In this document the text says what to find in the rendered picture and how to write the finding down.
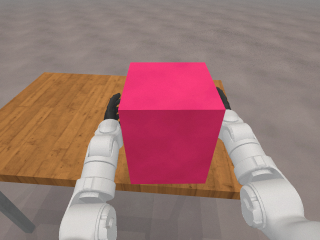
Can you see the carton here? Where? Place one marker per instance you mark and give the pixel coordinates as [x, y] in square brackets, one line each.
[170, 116]

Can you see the table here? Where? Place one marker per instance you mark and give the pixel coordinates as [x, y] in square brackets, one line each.
[46, 129]

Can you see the robot left hand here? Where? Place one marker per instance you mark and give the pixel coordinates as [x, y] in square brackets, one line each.
[112, 109]

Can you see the left robot upper arm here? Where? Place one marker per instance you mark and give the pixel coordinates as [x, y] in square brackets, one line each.
[89, 221]

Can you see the robot left forearm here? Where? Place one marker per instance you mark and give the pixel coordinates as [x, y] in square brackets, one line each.
[96, 184]

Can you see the right robot upper arm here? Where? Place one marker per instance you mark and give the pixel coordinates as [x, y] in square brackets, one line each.
[274, 207]

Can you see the robot right hand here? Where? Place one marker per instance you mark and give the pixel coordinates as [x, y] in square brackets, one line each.
[224, 99]

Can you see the robot right forearm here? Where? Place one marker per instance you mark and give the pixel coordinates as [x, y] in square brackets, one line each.
[250, 162]

